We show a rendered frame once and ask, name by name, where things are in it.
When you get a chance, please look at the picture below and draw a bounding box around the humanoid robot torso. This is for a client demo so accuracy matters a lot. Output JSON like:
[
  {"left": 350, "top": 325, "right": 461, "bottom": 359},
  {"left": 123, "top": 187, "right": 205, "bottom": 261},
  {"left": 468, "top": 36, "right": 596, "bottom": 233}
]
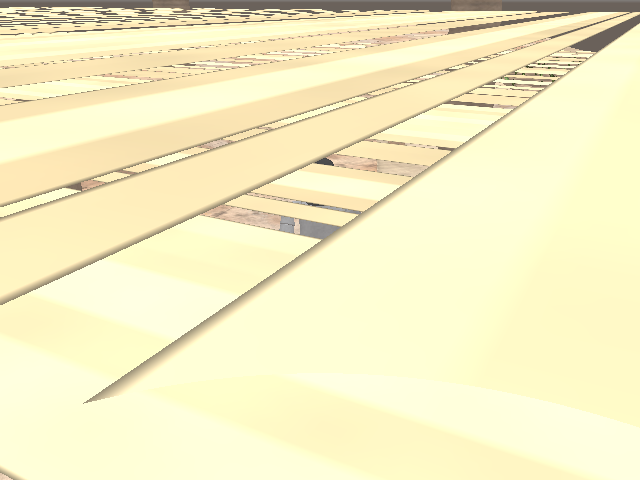
[{"left": 299, "top": 202, "right": 345, "bottom": 239}]

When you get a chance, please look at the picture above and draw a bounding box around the left robot upper arm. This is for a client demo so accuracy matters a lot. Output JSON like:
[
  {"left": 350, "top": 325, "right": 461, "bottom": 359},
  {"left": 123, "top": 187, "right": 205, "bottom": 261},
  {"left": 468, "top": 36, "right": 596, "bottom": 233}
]
[{"left": 279, "top": 201, "right": 301, "bottom": 233}]

